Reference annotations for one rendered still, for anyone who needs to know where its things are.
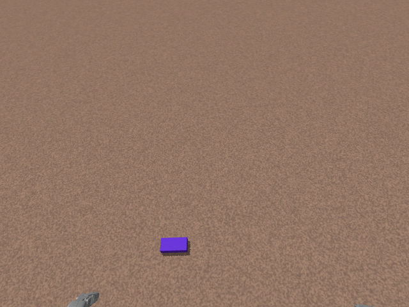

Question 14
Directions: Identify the left robot hand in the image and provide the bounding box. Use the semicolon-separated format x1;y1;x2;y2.
67;292;99;307

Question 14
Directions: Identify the small box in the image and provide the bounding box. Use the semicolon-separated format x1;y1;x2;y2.
160;237;188;253

